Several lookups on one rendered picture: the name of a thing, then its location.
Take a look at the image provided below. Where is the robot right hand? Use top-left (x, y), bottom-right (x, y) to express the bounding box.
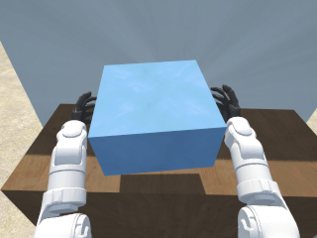
top-left (210, 84), bottom-right (242, 124)

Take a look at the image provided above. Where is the right robot forearm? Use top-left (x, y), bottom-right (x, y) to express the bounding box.
top-left (224, 117), bottom-right (300, 238)

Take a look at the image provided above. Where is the robot left upper arm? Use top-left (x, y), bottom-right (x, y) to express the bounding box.
top-left (35, 213), bottom-right (92, 238)

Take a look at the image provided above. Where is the robot left hand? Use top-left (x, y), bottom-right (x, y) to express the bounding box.
top-left (68, 91), bottom-right (97, 125)

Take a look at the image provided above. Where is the pedestal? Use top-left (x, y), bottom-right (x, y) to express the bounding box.
top-left (0, 103), bottom-right (317, 238)

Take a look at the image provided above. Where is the robot right upper arm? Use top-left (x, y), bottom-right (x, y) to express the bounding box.
top-left (238, 205), bottom-right (299, 238)

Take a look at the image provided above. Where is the left robot forearm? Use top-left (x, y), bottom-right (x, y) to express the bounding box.
top-left (33, 120), bottom-right (87, 238)

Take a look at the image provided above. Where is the carton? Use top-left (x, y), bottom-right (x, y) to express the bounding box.
top-left (87, 59), bottom-right (227, 177)

